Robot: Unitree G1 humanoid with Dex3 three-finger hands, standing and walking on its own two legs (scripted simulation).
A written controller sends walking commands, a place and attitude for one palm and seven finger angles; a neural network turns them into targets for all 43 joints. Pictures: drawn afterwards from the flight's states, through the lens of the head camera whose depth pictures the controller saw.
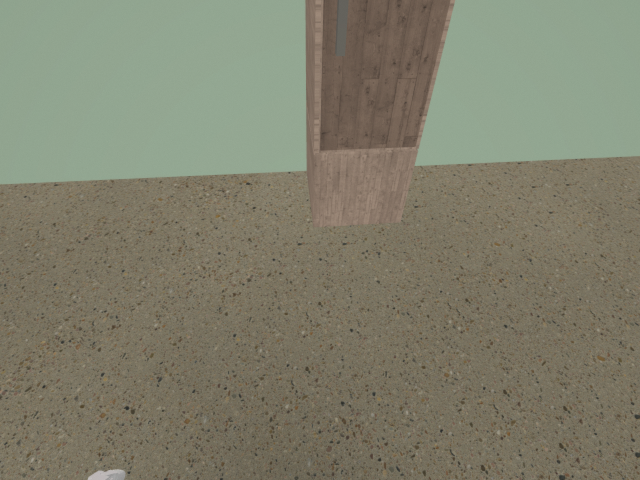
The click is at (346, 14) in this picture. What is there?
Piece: cupboard door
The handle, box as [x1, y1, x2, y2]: [335, 0, 348, 55]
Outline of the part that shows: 338,0 335,53 336,55 344,55 348,0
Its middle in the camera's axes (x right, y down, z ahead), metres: +0.05 -0.59 +1.07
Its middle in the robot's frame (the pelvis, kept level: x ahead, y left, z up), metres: +1.21 +0.02 +0.09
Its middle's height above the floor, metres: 0.86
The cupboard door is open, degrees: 0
